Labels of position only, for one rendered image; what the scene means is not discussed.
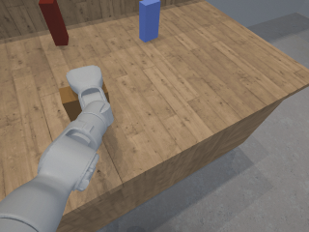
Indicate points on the robot left forearm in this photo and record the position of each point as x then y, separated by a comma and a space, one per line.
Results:
90, 125

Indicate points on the robot left upper arm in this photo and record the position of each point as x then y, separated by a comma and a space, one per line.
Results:
38, 205

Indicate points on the left robot hand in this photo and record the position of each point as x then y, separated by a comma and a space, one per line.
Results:
82, 77

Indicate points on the table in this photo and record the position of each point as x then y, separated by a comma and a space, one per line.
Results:
179, 101

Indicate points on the sponge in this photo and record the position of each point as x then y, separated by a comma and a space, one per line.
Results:
70, 101

